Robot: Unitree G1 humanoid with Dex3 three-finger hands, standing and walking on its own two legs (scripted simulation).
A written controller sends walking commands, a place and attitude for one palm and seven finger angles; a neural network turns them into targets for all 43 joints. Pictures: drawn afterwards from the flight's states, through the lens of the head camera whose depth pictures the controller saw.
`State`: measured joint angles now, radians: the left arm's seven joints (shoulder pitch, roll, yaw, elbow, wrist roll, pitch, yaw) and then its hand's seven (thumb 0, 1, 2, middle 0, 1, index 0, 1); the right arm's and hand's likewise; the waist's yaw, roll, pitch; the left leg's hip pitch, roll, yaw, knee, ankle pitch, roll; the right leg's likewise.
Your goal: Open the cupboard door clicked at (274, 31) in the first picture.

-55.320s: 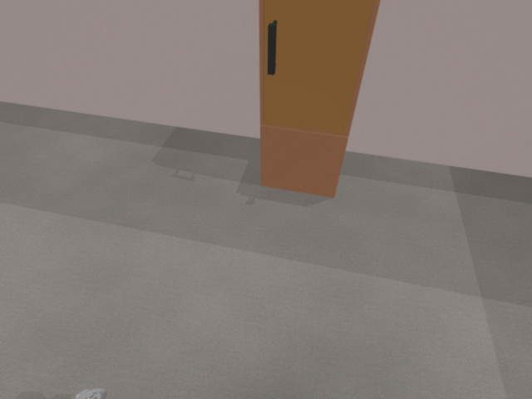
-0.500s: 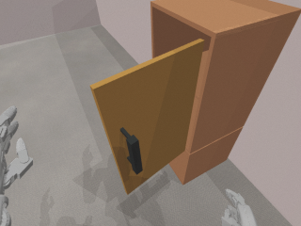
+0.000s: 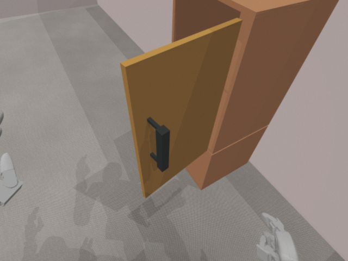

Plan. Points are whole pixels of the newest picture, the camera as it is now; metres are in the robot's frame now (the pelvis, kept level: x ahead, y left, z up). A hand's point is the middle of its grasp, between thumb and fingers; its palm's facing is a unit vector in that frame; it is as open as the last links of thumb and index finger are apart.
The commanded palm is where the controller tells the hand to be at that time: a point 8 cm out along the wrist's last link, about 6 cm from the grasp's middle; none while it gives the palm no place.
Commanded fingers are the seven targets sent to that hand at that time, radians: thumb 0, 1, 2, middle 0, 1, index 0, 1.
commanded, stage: step back with the hand held close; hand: left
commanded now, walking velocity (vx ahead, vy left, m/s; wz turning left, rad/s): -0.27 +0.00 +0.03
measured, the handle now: (157, 145) +0.40 +0.08 +0.01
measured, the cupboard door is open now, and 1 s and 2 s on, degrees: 100 100 100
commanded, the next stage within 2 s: stop stepping back and stand still in 0.76 s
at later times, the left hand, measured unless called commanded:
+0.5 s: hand out of the picture +0.10 +0.28 +0.18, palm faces +0.52 -0.71 -0.48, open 7.5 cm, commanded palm +0.04 +0.30 +0.19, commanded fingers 0.00 0.90 0.90 -0.20 -0.30 -0.20 -0.30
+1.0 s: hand out of the picture +0.03 +0.20 +0.17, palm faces +0.24 -0.82 -0.51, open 7.5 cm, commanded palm -0.02 +0.25 +0.19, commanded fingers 0.00 0.90 0.90 -0.20 -0.30 -0.20 -0.30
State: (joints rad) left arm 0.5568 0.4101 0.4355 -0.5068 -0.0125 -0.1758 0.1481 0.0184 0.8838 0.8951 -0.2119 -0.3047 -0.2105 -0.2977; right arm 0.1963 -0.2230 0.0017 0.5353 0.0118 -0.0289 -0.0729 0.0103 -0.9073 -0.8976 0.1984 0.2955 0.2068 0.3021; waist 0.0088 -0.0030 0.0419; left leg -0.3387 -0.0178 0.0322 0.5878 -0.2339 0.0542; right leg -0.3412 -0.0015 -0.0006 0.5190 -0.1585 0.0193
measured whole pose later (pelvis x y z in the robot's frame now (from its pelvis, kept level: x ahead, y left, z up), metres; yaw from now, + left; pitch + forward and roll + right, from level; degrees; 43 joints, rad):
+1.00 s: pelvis -0.19 -0.03 +0.01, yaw -5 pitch +0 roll -2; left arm 0.65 0.49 0.44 -0.62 -0.06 -0.16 0.14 0.02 0.88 0.90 -0.21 -0.30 -0.21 -0.30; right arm 0.18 -0.20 0.00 0.58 0.00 -0.13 -0.05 0.01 -0.91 -0.90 0.20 0.30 0.21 0.30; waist -0.03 -0.03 0.05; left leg -0.35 0.05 0.07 0.38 -0.04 0.03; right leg -0.35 0.05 -0.03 0.81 -0.48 0.01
